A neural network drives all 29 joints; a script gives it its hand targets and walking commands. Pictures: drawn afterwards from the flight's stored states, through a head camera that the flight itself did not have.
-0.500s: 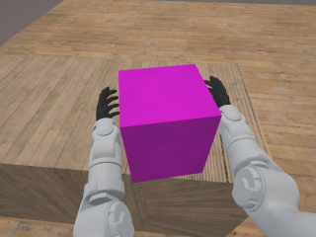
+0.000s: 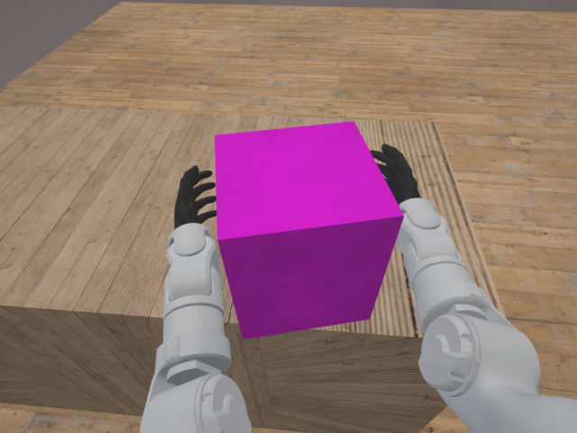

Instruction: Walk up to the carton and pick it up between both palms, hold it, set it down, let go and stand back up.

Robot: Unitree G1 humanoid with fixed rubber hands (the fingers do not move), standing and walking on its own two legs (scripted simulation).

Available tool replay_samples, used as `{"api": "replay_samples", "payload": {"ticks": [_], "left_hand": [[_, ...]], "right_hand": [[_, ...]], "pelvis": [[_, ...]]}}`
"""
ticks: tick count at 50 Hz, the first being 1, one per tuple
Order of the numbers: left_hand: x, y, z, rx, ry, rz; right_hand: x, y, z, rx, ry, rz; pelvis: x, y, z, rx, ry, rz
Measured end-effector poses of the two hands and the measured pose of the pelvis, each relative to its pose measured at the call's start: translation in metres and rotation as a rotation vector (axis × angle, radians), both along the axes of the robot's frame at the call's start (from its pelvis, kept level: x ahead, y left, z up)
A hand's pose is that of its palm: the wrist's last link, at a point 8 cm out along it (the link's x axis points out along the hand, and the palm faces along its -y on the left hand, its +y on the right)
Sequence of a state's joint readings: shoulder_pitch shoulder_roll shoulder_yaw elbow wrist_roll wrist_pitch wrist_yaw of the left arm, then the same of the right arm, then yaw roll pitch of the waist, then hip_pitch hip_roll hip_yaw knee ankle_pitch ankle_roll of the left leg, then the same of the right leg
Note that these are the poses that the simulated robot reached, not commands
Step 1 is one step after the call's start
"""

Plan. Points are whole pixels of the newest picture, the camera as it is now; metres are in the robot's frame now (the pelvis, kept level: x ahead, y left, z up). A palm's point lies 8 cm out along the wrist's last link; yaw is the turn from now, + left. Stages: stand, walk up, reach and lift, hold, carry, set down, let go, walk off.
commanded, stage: set down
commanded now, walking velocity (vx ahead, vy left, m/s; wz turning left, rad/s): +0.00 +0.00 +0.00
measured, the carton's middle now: (297, 233) +0.41 +0.04 +0.06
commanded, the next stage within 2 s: none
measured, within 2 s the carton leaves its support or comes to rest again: neither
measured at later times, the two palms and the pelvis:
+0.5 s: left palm (192, 224) +0.38 +0.19 +0.11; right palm (401, 202) +0.43 -0.11 +0.11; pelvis +0.00 +0.00 +0.00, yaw -1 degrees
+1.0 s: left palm (198, 233) +0.39 +0.19 +0.07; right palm (416, 193) +0.47 -0.15 +0.09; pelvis -0.01 +0.00 -0.01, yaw -2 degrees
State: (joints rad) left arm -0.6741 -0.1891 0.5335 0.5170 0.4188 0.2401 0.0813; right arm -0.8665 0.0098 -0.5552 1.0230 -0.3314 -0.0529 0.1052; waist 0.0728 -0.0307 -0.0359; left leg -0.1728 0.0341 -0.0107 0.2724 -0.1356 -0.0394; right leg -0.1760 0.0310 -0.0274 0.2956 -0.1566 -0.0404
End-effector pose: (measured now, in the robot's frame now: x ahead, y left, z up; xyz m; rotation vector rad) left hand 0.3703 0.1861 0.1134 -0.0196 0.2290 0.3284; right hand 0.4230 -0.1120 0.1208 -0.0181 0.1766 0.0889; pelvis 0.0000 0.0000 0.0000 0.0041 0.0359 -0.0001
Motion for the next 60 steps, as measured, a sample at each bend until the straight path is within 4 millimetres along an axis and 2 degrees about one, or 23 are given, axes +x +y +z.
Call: {"api": "replay_samples", "payload": {"ticks": [22, 29, 32, 41, 50, 55, 60], "left_hand": [[0.002, 0.0, -0.003, 0.013, 0.005, 0.0], [0.014, 0.001, -0.014, 0.03, 0.041, -0.007], [0.02, 0.001, -0.017, 0.034, 0.051, -0.012], [0.025, 0.0, -0.026, 0.026, 0.059, -0.017], [0.02, 0.003, -0.044, -0.005, 0.065, -0.007], [0.023, 0.009, -0.039, -0.014, 0.047, -0.003], [0.024, 0.016, -0.02, 0.001, 0.029, -0.011]], "right_hand": [[0.0, 0.0, -0.002, -0.014, -0.017, 0.004], [0.008, -0.001, -0.026, -0.044, 0.116, 0.013], [0.016, -0.002, -0.031, -0.046, 0.137, 0.008], [0.038, -0.014, -0.03, -0.048, 0.126, 0.002], [0.044, -0.036, -0.03, -0.048, 0.105, -0.006], [0.046, -0.049, -0.027, -0.05, 0.1, -0.003], [0.046, -0.057, -0.012, -0.032, 0.077, -0.001]], "pelvis": [[0.002, 0.002, 0.0, 0.002, -0.008, -0.013], [-0.006, 0.003, -0.002, -0.005, 0.061, -0.028], [-0.009, 0.004, -0.005, -0.012, 0.113, -0.03], [-0.012, 0.002, -0.009, -0.021, 0.174, -0.03], [-0.012, -0.005, -0.01, -0.016, 0.201, -0.027], [-0.011, -0.007, -0.01, -0.013, 0.219, -0.03], [-0.011, -0.007, -0.009, -0.014, 0.209, -0.026]]}}
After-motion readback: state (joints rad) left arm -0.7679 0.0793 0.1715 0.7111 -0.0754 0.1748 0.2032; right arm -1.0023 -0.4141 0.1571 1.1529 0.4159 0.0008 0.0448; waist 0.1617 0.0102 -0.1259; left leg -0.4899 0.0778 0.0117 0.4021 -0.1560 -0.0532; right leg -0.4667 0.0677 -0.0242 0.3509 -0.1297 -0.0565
